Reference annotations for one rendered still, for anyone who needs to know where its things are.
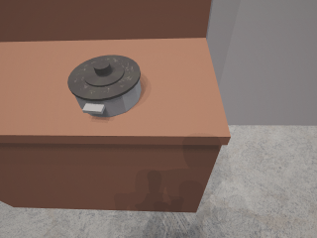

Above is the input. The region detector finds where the lid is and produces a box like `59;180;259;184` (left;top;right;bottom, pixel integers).
67;55;141;101

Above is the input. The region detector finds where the pot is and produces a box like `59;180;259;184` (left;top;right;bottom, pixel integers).
74;80;142;118

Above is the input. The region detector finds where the table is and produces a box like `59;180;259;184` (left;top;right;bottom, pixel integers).
0;0;231;213

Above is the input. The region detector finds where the knob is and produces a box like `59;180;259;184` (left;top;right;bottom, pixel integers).
93;59;112;75

